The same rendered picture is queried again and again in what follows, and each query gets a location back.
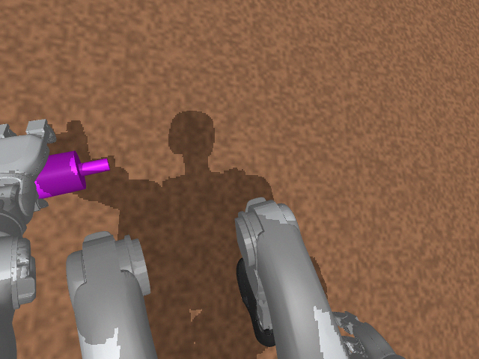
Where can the right robot foot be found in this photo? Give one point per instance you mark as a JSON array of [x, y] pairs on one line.
[[264, 337]]

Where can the left robot hand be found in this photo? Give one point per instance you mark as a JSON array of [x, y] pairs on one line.
[[26, 154]]

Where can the left robot arm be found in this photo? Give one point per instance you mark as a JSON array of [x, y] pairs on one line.
[[17, 266]]

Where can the bottle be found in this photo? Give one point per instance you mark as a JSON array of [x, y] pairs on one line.
[[64, 173]]

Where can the right robot hand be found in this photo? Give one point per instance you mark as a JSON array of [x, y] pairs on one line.
[[368, 342]]

